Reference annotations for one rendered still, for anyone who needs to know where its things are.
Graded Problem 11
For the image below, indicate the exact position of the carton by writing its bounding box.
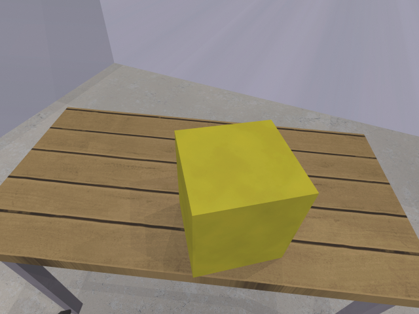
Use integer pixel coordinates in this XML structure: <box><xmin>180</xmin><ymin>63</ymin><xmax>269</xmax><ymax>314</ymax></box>
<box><xmin>174</xmin><ymin>120</ymin><xmax>319</xmax><ymax>277</ymax></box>

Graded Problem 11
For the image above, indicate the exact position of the table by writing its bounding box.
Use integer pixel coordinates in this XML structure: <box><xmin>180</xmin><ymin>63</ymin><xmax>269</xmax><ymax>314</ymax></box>
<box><xmin>0</xmin><ymin>107</ymin><xmax>419</xmax><ymax>314</ymax></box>

